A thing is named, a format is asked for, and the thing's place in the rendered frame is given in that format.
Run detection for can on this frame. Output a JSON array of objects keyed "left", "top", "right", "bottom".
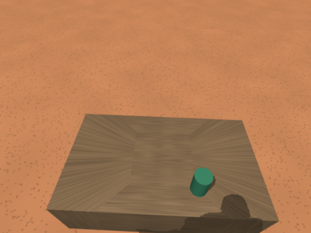
[{"left": 190, "top": 167, "right": 213, "bottom": 197}]

